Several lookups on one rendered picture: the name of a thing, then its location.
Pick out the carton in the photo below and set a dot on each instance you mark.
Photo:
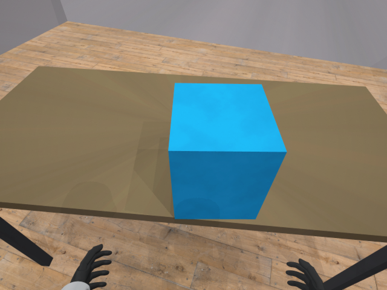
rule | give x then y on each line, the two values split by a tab
225	150

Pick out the right robot hand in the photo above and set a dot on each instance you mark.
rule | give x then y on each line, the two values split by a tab
310	276

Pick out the left robot hand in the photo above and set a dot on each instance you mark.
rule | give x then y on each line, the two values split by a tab
84	271

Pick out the table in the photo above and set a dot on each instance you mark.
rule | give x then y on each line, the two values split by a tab
95	143

